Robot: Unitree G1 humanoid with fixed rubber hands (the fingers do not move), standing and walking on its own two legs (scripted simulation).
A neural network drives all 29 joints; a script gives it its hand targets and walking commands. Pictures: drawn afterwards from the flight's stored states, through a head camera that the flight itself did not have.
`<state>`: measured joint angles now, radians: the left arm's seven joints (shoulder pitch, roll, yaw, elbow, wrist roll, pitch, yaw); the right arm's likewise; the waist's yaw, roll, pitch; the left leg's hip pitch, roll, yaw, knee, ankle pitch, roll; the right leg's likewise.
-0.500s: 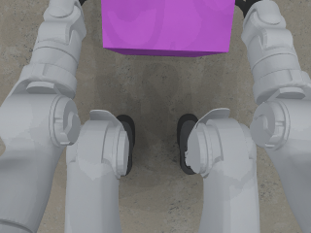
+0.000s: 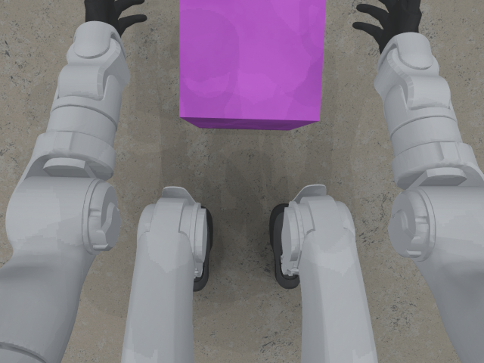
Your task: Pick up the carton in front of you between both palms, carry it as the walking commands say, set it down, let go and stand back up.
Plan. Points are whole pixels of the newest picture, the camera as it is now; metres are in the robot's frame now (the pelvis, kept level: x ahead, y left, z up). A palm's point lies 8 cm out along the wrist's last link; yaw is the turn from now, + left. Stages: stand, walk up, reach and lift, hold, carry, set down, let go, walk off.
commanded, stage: set down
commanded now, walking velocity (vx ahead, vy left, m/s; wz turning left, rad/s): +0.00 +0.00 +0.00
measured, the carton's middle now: (248, 71) +0.53 -0.01 -0.29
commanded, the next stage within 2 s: let go in 0.74 s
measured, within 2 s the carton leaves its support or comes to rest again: neither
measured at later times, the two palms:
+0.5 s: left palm out of the picture +0.55 +0.19 +0.03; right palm out of the picture +0.53 -0.21 +0.03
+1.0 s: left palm out of the picture +0.49 +0.20 +0.15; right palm out of the picture +0.48 -0.22 +0.15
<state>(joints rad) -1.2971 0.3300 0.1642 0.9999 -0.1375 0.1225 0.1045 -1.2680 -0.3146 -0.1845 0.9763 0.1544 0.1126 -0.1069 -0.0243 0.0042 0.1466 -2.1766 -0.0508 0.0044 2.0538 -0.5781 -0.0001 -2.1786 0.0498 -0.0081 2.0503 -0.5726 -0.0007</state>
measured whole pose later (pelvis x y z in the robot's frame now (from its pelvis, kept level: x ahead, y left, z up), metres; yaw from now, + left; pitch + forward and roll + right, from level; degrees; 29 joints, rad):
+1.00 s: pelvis +0.06 +0.00 +0.26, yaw +0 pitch +42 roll +0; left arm -0.77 0.20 0.25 0.72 0.08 0.13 0.01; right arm -0.75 -0.22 -0.26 0.72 -0.08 0.12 0.03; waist -0.01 0.01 -0.08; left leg -1.40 -0.04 -0.03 0.99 -0.32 0.00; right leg -1.40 0.04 0.03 0.99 -0.32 -0.01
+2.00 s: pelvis +0.12 +0.00 +0.36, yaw +0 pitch -6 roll +0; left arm 0.21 0.21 0.04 0.41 0.02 0.16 -0.07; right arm 0.21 -0.21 -0.05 0.41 -0.02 0.16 0.08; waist 0.00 0.00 0.13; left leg -0.07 -0.04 -0.04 0.46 -0.28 0.02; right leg -0.07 0.03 0.04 0.45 -0.27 -0.01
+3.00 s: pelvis +0.17 +0.00 +0.35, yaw +2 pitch +1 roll +0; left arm 0.38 0.23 -0.01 0.94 0.01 0.00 0.04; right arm 0.36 -0.23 0.02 0.95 -0.01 -0.01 -0.04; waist 0.00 0.00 -0.04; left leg -0.18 -0.04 -0.08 0.53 -0.37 0.02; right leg -0.16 0.03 0.00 0.51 -0.37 -0.02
